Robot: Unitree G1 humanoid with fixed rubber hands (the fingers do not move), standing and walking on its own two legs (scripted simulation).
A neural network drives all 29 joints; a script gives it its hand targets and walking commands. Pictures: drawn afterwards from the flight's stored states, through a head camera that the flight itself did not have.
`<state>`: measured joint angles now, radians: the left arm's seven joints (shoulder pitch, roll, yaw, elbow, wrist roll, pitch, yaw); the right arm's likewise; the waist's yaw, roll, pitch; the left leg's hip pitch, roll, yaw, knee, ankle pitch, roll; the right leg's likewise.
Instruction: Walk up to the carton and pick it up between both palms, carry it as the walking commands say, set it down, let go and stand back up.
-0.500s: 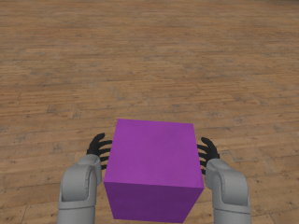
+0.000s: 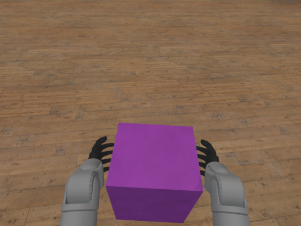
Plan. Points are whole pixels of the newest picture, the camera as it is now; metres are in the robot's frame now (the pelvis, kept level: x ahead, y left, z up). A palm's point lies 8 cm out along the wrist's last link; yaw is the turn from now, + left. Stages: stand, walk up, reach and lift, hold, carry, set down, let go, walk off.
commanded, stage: carry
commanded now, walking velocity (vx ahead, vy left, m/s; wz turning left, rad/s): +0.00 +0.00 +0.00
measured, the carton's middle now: (152, 175) +0.29 +0.00 -0.01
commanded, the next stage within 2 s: none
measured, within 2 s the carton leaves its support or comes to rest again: neither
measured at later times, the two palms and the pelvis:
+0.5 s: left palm (97, 168) +0.27 +0.14 +0.05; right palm (210, 170) +0.28 -0.15 +0.05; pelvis +0.00 +0.00 +0.00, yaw +0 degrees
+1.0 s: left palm (97, 169) +0.27 +0.14 +0.04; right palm (209, 170) +0.28 -0.15 +0.05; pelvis +0.00 +0.00 +0.00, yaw +1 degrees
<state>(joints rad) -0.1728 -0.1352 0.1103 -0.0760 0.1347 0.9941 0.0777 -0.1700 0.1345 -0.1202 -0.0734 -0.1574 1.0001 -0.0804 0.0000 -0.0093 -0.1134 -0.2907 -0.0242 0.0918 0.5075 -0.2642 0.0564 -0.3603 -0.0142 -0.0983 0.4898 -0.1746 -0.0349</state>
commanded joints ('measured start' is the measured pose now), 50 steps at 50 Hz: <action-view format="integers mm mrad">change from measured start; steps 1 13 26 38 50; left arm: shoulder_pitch -439 -416 -396 -384 -379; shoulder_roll -814 -777 -750 -736 -729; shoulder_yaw -567 -537 -526 -518 -512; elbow -66 -29 -10 -1 1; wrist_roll -284 -247 -225 -212 -205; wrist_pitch -46 -126 -186 -215 -227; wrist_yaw -208 -200 -190 -183 -179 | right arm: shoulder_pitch -461 -440 -420 -409 -403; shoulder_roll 791 760 735 721 715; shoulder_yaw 578 544 527 515 507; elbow -88 -43 -15 -2 2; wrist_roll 296 252 226 211 204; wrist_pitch -53 -132 -192 -219 -231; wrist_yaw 217 205 195 190 187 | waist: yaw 0 0 -1 -1 -2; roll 10 7 8 9 9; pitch -236 -236 -232 -229 -229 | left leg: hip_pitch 24 18 16 17 19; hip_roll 151 146 146 148 149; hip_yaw -131 -126 -125 -125 -123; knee -88 -83 -86 -88 -87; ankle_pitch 160 121 108 111 116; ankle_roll -8 0 6 9 11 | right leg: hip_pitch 154 148 143 139 137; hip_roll -121 -125 -126 -125 -125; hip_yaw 125 121 115 110 106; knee -46 -53 -59 -59 -57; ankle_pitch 105 98 83 76 75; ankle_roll -28 -31 -32 -32 -33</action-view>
